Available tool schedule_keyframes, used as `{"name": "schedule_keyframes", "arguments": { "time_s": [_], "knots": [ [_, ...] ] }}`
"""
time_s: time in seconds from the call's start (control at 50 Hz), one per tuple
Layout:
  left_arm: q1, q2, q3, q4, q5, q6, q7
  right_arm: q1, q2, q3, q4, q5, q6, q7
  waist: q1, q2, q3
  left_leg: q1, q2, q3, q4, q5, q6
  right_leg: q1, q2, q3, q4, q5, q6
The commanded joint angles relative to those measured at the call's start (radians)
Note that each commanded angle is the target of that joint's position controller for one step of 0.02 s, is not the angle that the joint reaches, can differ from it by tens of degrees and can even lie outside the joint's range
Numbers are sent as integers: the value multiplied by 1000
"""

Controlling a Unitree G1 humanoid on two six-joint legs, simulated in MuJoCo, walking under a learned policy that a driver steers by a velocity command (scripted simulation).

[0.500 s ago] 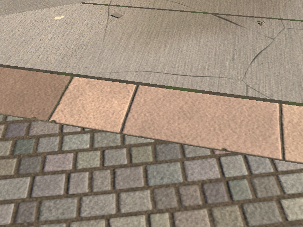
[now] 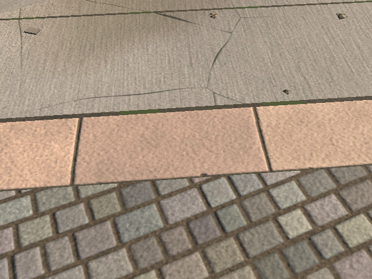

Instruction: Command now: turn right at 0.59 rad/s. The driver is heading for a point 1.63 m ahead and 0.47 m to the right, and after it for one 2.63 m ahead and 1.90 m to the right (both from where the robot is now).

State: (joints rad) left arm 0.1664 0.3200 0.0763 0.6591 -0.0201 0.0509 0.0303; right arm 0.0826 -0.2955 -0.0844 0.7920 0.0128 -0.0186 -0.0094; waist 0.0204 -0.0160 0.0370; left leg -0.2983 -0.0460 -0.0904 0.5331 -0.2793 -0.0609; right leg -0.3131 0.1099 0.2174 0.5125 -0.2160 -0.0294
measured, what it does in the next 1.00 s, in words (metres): walks ahead, turning right: left foot, then right foot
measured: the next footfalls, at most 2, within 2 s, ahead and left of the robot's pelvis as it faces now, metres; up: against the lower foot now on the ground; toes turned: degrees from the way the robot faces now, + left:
left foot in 0.02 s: +0.05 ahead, +0.13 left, +0.00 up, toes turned -6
right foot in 0.48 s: +0.06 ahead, -0.16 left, +0.00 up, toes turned -20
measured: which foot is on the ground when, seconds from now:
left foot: up 0.00-0.00, down 0.02-0.48, up 0.50-0.94, down 0.96-1.00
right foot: down 0.00-0.02, up 0.04-0.46, down 0.48-0.98, up 1.00-1.00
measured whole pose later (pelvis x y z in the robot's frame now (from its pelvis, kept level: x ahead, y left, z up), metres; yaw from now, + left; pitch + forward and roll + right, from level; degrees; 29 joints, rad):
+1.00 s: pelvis +0.30 -0.15 -0.02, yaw -26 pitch +3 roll +1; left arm 0.44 0.31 0.06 0.79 -0.01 -0.03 0.02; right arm 0.01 -0.28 -0.04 0.70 0.00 -0.11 0.05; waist 0.06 -0.01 0.04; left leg -0.52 -0.04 0.06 0.56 -0.08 0.08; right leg -0.01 0.04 0.12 0.72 -0.48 -0.04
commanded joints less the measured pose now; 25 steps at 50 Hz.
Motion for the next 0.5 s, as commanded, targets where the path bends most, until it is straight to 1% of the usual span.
{"name": "schedule_keyframes", "arguments": {
  "time_s": [0.02, 0.04, 0.06, 0.08, 0.1, 0.12, 0.14, 0.16, 0.18, 0.2, 0.22, 0.26, 0.3, 0.34, 0.4, 0.42, 0.44, 0.46, 0.48, 0.5],
  "knots": [
    [-21, 117, 31, -79, -5, -3, 7, 92, -167, -45, -37, -14, -18, 2, -39, -30, -162, 209, 160, -95, -214, 215, 77, 22, -149, 212, 54, 71, -72],
    [51, 73, 21, -84, 1, -10, 3, 46, -244, -56, -52, -30, -4, -8, 35, 239, -135, 281, 355, -314, -217, 443, 207, -181, 25, 11, 246, -323, -6],
    [41, 158, 47, -84, 10, -20, 2, 52, -208, -48, -61, -54, -5, -5, -3, 260, -118, 207, 468, -421, -235, 485, 338, -253, 4, -42, 476, -450, 44],
    [55, 210, 67, -66, 7, -20, 0, 4, -158, -32, -80, -46, -7, -9, 14, 177, -97, 181, 433, -338, -226, 447, 333, -255, -42, -36, 595, -381, 65],
    [64, 202, 72, -45, 4, -11, 1, -40, -123, -23, -86, -33, -5, -13, 26, 147, -74, 168, 357, -235, -215, 389, 283, -261, -53, -50, 640, -316, 82],
    [72, 177, 68, -32, 5, -1, 3, -51, -109, -17, -92, -20, -3, -18, 20, 141, -62, 179, 313, -172, -210, 348, 254, -284, -56, -59, 677, -262, 98],
    [69, 151, 61, -35, 3, 6, 1, -46, -107, -12, -89, -14, 0, -22, 10, 148, -50, 184, 301, -133, -209, 380, 255, -299, -61, -71, 701, -230, 113],
    [50, 131, 53, -48, -2, 7, -5, -11, -114, -12, -81, -14, 4, -27, -8, 150, -56, 197, 283, -96, -238, 282, 255, -312, -76, -110, 675, -187, 118],
    [14, 116, 45, -67, -8, 4, -10, 26, -121, -14, -72, -15, 8, -32, -36, 170, -52, 231, 278, -88, -270, 140, 257, -342, -93, -139, 623, -154, 120],
    [-24, 107, 39, -85, -11, -1, -13, 61, -132, -17, -67, -14, 10, -36, -67, 188, -48, 269, 288, -101, -299, 25, 261, -372, -109, -156, 572, -141, 123],
    [-50, 106, 35, -99, -10, -6, -17, 88, -144, -20, -63, -14, 9, -38, -89, 193, -48, 300, 307, -118, -319, -48, 266, -387, -124, -163, 532, -142, 125],
    [-71, 96, 28, -116, -3, -17, -26, 108, -169, -27, -61, -12, 1, -35, -103, 184, -48, 323, 333, -113, -342, -101, 266, -373, -151, -177, 446, -147, 119],
    [-78, 78, 18, -126, 2, -27, -35, 109, -191, -34, -62, -6, -8, -26, -104, 176, -37, 297, 344, -75, -360, -111, 258, -321, -170, -205, 360, -143, 101],
    [-71, 68, 11, -129, 1, -35, -45, 102, -206, -40, -63, 1, -17, -12, -95, 172, -14, 234, 342, -20, -373, -110, 248, -236, -177, -237, 273, -142, 73],
    [-38, 76, 13, -123, -3, -38, -55, 103, -219, -46, -56, 17, -28, 13, -72, 166, 1, 170, 347, 37, -356, -95, 240, -106, -164, -278, 157, -127, 29],
    [-10, 75, 14, -116, -4, -37, -57, 94, -220, -46, -53, 25, -28, 20, -48, 154, -2, 150, 348, 57, -328, -97, 230, -50, -156, -293, 100, -101, 11],
    [43, 73, 17, -94, -3, -37, -58, 78, -213, -44, -52, 33, -26, 24, -12, 135, -11, 107, 337, 92, -274, -98, 213, 43, -135, -321, 30, -56, -7],
    [124, 94, 31, -62, -4, -36, -53, 84, -184, -34, -49, 29, -27, 25, 24, 100, -40, 34, 309, 142, -167, -54, 187, 186, -98, -339, 3, -56, -29],
    [266, 150, 62, -23, -14, -36, -45, 90, -126, -14, -50, 9, -31, 28, 87, -3, -103, -74, 246, 230, 89, 17, 136, 384, -115, -255, -34, -80, -70],
    [368, 286, 87, -25, -11, -44, -30, 39, -30, 18, -121, -39, -42, 28, 96, -320, -124, -414, 107, 277, 529, -282, 40, 560, -388, 245, -162, -146, -209]
  ]
}}
Velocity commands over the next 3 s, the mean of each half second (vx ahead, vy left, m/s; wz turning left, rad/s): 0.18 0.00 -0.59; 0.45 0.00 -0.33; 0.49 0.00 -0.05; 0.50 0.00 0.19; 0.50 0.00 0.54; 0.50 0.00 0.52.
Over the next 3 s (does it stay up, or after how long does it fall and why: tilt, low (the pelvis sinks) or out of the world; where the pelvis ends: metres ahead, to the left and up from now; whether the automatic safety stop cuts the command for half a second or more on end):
stays up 1.36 -0.46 -0.02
